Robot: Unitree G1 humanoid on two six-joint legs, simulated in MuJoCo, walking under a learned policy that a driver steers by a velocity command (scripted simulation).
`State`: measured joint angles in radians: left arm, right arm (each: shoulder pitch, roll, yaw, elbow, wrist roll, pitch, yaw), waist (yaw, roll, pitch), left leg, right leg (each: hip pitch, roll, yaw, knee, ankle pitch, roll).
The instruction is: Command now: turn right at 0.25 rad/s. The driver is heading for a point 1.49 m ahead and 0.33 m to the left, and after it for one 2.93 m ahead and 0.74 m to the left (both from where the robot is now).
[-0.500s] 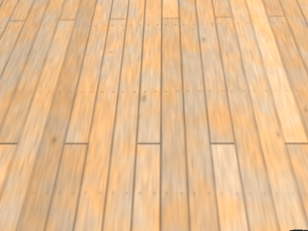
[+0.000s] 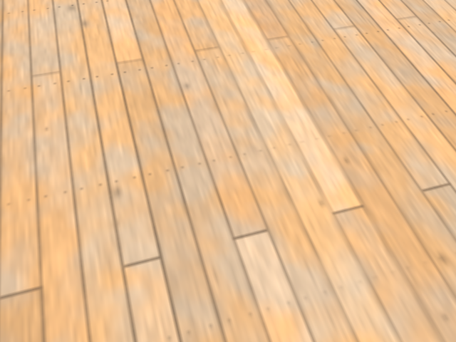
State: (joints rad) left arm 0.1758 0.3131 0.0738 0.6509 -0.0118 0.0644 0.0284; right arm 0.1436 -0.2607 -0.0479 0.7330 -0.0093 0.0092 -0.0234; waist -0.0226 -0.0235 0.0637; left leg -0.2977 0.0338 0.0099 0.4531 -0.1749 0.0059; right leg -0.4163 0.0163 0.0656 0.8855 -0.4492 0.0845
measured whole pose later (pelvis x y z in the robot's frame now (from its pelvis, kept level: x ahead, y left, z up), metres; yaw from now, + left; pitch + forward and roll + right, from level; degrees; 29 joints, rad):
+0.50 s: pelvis +0.02 -0.04 +0.00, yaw -1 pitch -1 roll +0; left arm 0.20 0.22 0.02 0.76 0.01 0.01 0.01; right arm 0.20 -0.28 -0.04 0.91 -0.01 -0.01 -0.02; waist -0.02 0.00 0.03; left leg -0.21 0.06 -0.01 0.46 -0.22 -0.07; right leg -0.16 0.04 0.03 0.49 -0.30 -0.03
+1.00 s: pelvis +0.03 -0.03 +0.00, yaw -1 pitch -2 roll +0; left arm 0.24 0.23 0.03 0.97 0.00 0.00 0.03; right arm 0.19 -0.24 -0.04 1.06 0.00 0.01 -0.05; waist -0.01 0.00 0.04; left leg -0.20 0.05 -0.02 0.46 -0.23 -0.06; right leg -0.14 0.03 0.03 0.47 -0.30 -0.02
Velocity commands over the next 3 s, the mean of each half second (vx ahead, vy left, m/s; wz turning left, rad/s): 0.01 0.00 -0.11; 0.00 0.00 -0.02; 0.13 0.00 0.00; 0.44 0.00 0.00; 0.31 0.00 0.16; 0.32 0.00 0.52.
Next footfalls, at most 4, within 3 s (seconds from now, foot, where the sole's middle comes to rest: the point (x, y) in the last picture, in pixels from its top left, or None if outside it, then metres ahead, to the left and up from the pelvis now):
0.10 right None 0.03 -0.14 -0.78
1.94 right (261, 328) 0.48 -0.10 -0.78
2.44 left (187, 255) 0.71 0.11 -0.78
2.90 right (254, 238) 0.77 -0.10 -0.78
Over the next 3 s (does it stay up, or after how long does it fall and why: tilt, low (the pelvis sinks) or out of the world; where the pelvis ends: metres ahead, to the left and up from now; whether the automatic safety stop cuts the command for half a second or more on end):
stays up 0.70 0.00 0.00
